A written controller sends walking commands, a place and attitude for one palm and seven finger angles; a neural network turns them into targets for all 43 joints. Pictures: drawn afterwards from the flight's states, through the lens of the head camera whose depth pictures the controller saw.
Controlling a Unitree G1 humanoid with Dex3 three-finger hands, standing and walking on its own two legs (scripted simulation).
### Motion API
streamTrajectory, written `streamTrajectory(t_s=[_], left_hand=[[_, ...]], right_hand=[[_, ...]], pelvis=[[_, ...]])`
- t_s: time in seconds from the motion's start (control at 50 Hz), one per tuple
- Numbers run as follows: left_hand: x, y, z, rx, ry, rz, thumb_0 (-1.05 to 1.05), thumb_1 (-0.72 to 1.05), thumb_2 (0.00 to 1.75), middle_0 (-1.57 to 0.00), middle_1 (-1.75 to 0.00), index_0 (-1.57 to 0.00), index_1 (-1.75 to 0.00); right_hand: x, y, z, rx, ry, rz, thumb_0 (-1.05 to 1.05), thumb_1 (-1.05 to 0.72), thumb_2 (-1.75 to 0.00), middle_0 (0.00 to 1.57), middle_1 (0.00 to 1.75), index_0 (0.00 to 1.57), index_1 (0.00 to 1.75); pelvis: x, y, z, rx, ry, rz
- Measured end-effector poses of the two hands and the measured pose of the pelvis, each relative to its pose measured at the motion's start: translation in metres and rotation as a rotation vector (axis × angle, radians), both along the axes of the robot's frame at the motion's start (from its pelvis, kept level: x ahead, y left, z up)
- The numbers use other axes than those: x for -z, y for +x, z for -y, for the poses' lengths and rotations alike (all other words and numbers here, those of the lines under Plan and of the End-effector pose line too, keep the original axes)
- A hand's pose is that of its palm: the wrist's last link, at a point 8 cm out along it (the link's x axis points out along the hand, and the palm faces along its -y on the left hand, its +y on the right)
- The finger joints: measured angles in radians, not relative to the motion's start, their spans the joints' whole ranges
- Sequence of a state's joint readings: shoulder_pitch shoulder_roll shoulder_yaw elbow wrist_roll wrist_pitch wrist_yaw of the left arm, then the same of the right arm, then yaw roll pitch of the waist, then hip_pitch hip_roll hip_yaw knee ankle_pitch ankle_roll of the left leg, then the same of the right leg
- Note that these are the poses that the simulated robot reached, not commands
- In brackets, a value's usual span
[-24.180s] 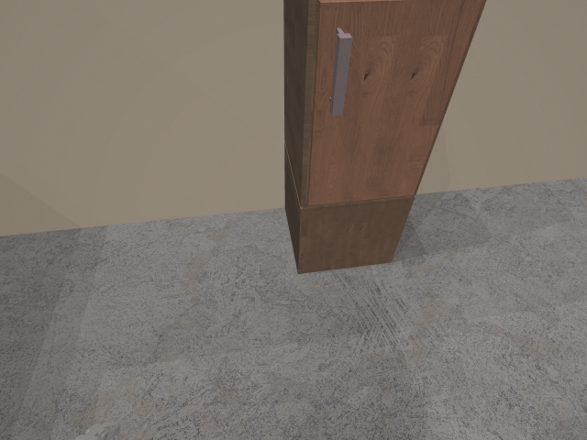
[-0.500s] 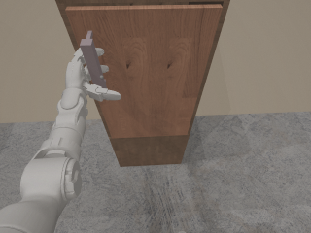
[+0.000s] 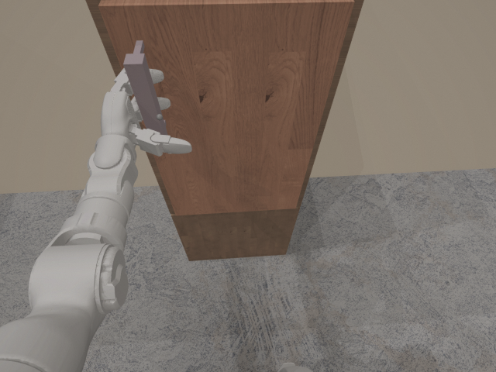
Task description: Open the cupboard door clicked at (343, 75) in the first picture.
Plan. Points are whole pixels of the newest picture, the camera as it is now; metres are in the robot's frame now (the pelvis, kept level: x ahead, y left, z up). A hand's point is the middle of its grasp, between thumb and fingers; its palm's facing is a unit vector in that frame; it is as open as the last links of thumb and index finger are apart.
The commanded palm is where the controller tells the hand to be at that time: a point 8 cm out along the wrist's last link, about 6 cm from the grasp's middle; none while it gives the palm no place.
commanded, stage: close the thumb around the handle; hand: left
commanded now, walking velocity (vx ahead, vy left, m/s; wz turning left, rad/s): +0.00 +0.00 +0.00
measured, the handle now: (151, 99) +0.54 +0.14 +0.13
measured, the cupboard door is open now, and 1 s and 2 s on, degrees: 0 5 39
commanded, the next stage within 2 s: pull the door open along its arc in 0.60 s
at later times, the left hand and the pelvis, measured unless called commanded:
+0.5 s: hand (162, 117) +0.49 +0.12 +0.13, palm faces +0.02 -1.00 +0.00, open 6.0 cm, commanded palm +0.46 +0.16 +0.13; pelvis +0.01 +0.00 +0.00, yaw +0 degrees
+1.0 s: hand (164, 128) +0.47 +0.11 +0.13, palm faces +0.01 -1.00 +0.01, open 6.1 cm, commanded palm +0.40 +0.16 +0.13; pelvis +0.02 -0.01 +0.01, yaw -1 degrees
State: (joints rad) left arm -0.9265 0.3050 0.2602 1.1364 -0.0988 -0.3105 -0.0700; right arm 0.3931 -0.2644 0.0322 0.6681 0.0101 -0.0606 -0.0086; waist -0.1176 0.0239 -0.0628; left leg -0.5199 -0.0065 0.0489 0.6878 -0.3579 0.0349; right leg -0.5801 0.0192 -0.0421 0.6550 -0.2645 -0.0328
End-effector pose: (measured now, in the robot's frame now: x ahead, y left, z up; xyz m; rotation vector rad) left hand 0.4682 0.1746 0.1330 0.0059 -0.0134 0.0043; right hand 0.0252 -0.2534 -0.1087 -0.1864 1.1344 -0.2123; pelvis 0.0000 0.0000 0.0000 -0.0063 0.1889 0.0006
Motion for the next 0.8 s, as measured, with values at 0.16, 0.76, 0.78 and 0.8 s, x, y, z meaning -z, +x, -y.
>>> streamTrajectory(t_s=[0.16,0.76,0.78,0.8], left_hand=[[0.004,0.004,0.004,0.001,-0.004,-0.006,-0.01,-0.2,0.43,-0.32,-1.23,-0.32,-1.23],[0.004,0.002,0.005,-0.022,-0.003,0.0,0.0,0.69,0.81,-0.38,-1.34,-0.36,-1.35],[0.004,0.001,0.005,-0.021,-0.003,0.001,0.0,0.69,0.8,-0.38,-1.34,-0.36,-1.35],[0.004,0.001,0.005,-0.021,-0.003,0.001,0.0,0.69,0.8,-0.38,-1.34,-0.36,-1.35]], right_hand=[[0.001,-0.003,-0.004,0.002,0.005,-0.024,0.0,-0.9,-0.9,0.2,0.3,0.2,0.3],[0.001,0.033,0.002,-0.026,0.019,0.019,0.0,-0.9,-0.9,0.2,0.3,0.2,0.3],[0.001,0.033,0.002,-0.025,0.019,0.02,0.0,-0.9,-0.9,0.2,0.3,0.2,0.3],[0.001,0.034,0.003,-0.023,0.019,0.023,0.0,-0.9,-0.9,0.2,0.3,0.2,0.3]], pelvis=[[0.001,0.004,-0.003,0.0,-0.001,-0.008],[-0.001,0.015,0.005,-0.005,0.001,-0.001],[-0.002,0.015,0.005,-0.004,0.001,-0.002],[-0.002,0.015,0.005,-0.002,0.002,-0.002]])
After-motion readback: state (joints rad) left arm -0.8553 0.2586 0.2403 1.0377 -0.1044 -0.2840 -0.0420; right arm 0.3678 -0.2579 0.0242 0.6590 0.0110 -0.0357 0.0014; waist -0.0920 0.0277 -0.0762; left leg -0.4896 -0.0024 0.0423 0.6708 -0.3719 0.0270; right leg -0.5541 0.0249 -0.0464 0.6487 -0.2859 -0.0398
